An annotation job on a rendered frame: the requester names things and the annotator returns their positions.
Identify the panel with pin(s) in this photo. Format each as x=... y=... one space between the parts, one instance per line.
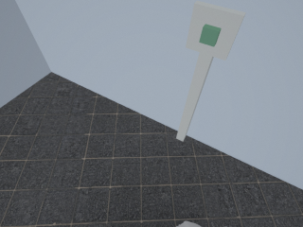
x=229 y=21

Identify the button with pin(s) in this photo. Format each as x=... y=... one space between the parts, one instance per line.
x=210 y=35

